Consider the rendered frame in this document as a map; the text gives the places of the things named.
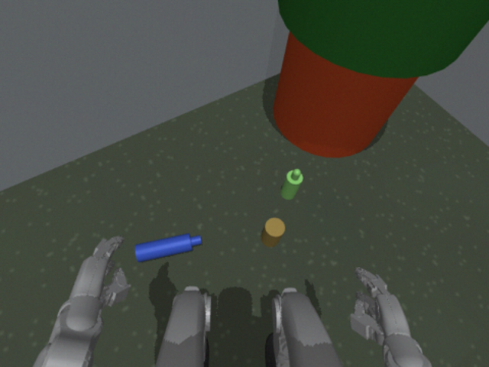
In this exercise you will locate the right robot hand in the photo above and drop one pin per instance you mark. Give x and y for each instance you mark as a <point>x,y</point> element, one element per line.
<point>385,315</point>

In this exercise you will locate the left robot hand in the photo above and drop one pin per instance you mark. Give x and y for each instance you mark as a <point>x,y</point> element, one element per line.
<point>91,276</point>

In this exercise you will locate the potted plant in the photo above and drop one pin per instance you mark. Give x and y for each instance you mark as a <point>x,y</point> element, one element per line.
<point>349,63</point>

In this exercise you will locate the right robot arm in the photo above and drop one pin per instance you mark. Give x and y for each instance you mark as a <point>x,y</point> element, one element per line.
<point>403,351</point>

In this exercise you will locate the left robot arm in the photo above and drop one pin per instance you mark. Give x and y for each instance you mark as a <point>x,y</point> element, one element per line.
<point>75,334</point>

